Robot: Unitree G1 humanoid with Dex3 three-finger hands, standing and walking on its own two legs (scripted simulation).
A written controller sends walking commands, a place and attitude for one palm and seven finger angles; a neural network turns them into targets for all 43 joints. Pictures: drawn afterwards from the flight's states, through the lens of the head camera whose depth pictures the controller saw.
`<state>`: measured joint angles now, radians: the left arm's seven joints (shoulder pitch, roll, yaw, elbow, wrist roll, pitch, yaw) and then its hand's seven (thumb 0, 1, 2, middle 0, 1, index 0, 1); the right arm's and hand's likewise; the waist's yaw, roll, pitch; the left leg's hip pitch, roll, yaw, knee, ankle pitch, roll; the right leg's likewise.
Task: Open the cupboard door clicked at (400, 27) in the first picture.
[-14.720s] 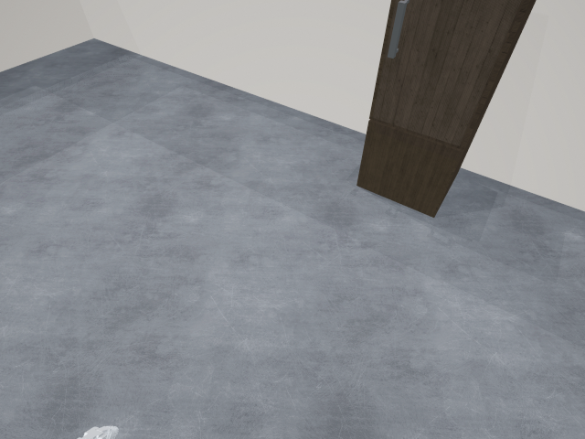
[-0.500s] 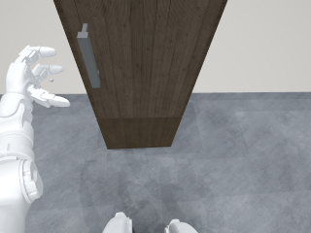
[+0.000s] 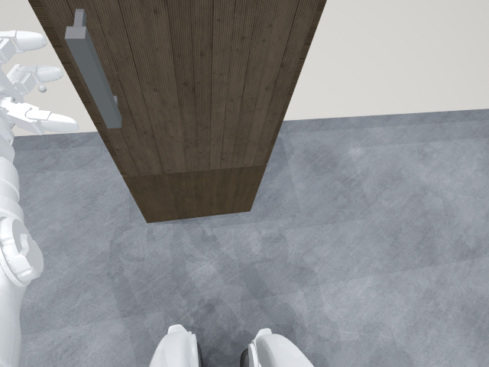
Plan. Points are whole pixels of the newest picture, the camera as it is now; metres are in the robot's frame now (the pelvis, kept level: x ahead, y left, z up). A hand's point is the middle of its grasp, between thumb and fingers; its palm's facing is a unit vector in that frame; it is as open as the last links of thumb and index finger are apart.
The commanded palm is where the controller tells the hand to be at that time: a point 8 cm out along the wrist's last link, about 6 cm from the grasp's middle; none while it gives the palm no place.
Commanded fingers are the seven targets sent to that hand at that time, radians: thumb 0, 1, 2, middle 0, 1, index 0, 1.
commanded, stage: move the hooked fingers beside the handle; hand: left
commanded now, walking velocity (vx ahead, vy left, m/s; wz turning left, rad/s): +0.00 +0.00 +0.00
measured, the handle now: (99, 75) +0.55 +0.18 +0.09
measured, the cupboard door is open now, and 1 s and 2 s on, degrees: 0 0 0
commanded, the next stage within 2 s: slide the fingers in behind the handle in 0.62 s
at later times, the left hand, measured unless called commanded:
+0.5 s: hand (43, 95) +0.51 +0.25 +0.10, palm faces +0.07 -1.00 -0.01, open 14.0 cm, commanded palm +0.49 +0.28 +0.09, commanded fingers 0.00 -0.50 0.30 -0.30 -1.20 -0.30 -1.20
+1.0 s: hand (54, 95) +0.50 +0.23 +0.10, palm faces +0.06 -1.00 +0.01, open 14.0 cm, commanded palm +0.48 +0.27 +0.09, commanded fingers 0.00 -0.50 0.30 -0.30 -1.20 -0.30 -1.20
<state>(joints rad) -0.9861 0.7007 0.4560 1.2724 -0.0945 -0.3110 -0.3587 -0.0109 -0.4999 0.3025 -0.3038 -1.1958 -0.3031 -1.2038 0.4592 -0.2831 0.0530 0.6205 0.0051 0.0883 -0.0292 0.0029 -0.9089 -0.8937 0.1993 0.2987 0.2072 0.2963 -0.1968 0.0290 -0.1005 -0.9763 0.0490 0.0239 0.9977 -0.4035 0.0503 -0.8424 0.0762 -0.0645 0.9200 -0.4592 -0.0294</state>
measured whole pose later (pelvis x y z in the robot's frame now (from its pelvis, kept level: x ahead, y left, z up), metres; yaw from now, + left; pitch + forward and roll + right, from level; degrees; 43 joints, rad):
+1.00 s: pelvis +0.00 +0.00 +0.00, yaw +1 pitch +20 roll -4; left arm -0.94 0.60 0.41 1.22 -0.11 -0.35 -0.30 -0.01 -0.50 0.30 -0.30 -1.20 -0.30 -1.20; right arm 0.43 -0.28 0.04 0.63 0.01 0.09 -0.02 0.00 -0.91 -0.89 0.20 0.30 0.21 0.30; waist -0.18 0.03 -0.11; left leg -0.95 0.04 0.01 1.00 -0.41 0.05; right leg -0.81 0.07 -0.08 0.92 -0.47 -0.03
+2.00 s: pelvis +0.00 +0.00 +0.00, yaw +2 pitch +21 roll -4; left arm -0.99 0.46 0.31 1.24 -0.09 -0.39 -0.11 -0.01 -0.50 0.30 -0.32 -1.22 -0.31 -1.24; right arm 0.42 -0.26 0.03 0.67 -0.02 0.05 0.02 0.00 -0.91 -0.89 0.20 0.30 0.21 0.30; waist -0.17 0.04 -0.12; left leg -0.98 0.02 -0.01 1.02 -0.41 0.04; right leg -0.84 0.06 -0.09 0.96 -0.48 -0.04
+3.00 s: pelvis +0.00 -0.01 +0.00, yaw +1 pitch +20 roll -3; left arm -0.94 0.43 0.33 1.20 -0.08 -0.40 -0.13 0.00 0.60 0.78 -0.39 -1.32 -0.38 -1.33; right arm 0.43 -0.26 0.02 0.65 -0.01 0.07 0.02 0.00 -0.91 -0.89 0.20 0.30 0.21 0.30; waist -0.17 0.05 -0.13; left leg -0.95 0.03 0.01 1.00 -0.41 0.04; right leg -0.82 0.06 -0.07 0.95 -0.49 -0.04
